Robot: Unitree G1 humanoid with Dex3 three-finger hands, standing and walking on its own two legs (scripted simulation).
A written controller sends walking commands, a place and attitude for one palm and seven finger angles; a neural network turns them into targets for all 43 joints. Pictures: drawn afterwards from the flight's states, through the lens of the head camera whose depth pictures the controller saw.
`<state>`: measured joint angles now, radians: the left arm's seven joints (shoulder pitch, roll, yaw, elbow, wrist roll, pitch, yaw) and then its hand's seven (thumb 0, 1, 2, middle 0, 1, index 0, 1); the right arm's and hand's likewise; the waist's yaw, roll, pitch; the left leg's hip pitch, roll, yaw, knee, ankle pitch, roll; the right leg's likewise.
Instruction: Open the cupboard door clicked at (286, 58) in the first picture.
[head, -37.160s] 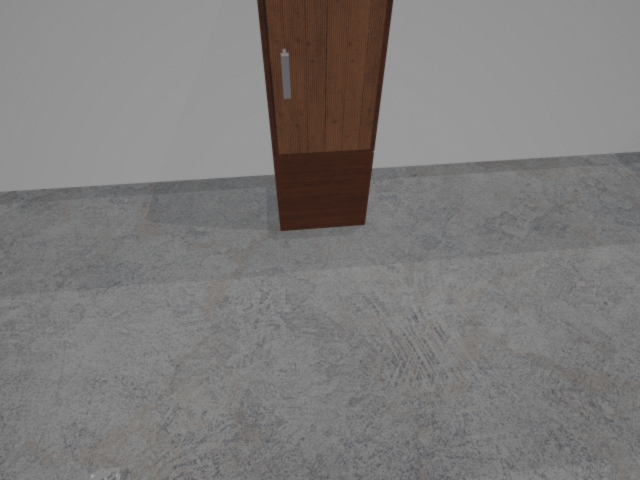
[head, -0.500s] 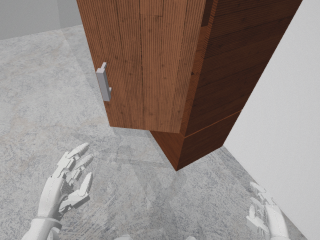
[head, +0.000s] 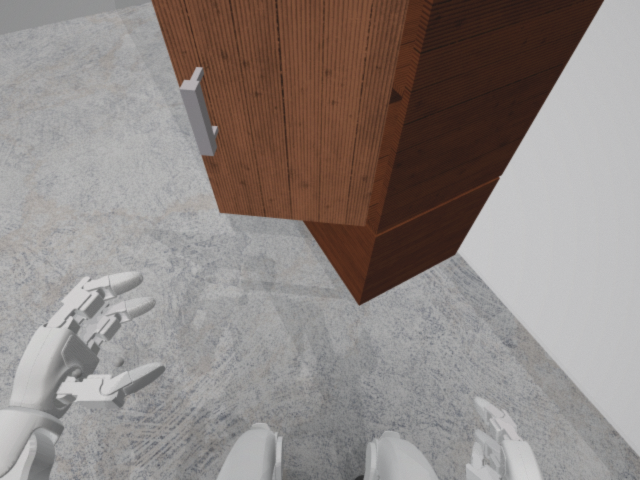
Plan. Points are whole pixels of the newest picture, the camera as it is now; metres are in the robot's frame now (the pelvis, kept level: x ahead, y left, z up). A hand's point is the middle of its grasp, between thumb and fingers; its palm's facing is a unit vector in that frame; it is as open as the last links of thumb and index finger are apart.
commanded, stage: raise the hand with hooked fingers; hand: left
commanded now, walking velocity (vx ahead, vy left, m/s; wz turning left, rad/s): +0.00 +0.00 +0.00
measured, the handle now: (203, 112) +0.64 +0.23 +0.05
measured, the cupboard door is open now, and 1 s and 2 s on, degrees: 55 55 55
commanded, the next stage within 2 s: move the hooked fingers beside the handle in 1.28 s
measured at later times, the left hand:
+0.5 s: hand (76, 331) +0.26 +0.28 +0.06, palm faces -0.06 -1.00 -0.06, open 13.6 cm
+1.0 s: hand (72, 298) +0.30 +0.30 +0.06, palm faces -0.08 -1.00 -0.05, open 14.0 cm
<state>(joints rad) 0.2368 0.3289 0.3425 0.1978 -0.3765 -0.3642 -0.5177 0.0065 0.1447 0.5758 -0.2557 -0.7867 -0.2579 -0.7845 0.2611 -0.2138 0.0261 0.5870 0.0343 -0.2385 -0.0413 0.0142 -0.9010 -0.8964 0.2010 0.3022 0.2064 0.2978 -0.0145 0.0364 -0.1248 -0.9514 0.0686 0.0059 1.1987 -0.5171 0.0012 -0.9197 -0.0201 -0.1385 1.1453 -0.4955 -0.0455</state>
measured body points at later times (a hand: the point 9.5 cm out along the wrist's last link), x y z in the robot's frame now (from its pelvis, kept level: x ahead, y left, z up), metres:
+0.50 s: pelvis +0.01 +0.03 +0.01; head +0.08 +0.05 +0.46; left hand +0.26 +0.34 +0.06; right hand +0.20 -0.21 -0.05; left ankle +0.03 +0.12 -0.64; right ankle +0.04 -0.10 -0.64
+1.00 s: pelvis +0.01 +0.03 +0.02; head +0.10 +0.05 +0.46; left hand +0.30 +0.35 +0.07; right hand +0.16 -0.23 -0.06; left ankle +0.03 +0.12 -0.64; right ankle +0.04 -0.10 -0.64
